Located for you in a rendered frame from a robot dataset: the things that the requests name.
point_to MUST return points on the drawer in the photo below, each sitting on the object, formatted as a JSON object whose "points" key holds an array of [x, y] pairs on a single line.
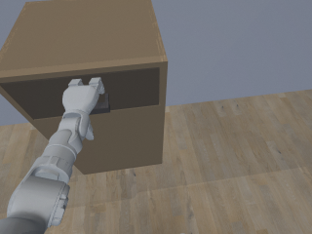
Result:
{"points": [[42, 98]]}

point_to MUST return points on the handle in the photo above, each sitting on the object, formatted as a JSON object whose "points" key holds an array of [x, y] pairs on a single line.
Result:
{"points": [[102, 107]]}

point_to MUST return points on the cabinet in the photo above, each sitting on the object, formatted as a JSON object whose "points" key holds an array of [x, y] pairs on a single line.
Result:
{"points": [[60, 38]]}

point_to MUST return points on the robot left upper arm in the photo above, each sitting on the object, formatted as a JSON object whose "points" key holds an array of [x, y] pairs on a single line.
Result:
{"points": [[40, 203]]}

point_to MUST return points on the left robot forearm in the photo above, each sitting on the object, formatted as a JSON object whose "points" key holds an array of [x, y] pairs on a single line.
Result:
{"points": [[58, 158]]}

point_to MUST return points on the left robot hand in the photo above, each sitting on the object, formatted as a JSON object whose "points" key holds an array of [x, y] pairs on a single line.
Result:
{"points": [[83, 97]]}

